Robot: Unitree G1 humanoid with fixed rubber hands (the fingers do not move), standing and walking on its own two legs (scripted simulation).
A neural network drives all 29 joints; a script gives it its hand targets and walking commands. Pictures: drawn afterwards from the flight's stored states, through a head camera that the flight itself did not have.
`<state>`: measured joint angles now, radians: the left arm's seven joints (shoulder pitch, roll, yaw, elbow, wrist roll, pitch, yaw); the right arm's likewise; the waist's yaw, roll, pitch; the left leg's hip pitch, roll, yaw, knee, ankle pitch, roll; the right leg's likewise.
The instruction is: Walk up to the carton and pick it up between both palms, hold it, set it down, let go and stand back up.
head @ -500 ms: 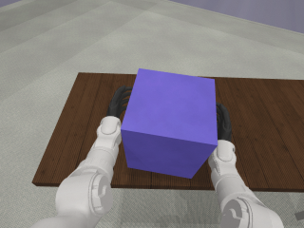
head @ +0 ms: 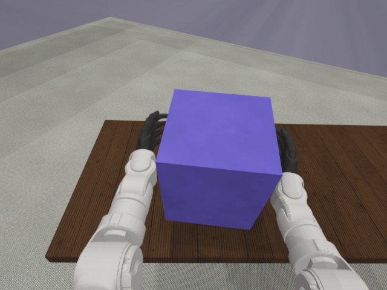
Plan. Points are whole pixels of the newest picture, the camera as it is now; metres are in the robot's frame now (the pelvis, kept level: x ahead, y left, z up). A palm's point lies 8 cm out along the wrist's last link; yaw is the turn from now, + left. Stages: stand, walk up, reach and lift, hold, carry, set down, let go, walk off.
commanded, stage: reach and lift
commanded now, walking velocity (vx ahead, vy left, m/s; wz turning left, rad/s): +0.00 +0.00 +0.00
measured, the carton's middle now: (214, 163) +0.40 -0.04 +0.08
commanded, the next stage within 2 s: hold in 1.80 s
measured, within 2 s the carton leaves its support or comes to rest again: neither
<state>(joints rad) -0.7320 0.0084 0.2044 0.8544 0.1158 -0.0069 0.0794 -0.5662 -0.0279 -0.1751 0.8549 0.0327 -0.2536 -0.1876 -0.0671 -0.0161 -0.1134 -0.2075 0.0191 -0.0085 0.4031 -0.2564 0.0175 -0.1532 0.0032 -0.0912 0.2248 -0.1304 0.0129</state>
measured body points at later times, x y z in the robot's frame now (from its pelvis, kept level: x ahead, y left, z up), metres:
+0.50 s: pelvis -0.05 -0.01 +0.00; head -0.09 +0.01 +0.45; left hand +0.36 +0.11 +0.18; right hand +0.33 -0.19 +0.16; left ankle -0.03 +0.10 -0.75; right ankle -0.01 -0.13 -0.75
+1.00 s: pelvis -0.04 -0.01 +0.00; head -0.08 +0.02 +0.45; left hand +0.36 +0.13 +0.20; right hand +0.34 -0.18 +0.19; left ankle -0.03 +0.10 -0.75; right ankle -0.01 -0.13 -0.75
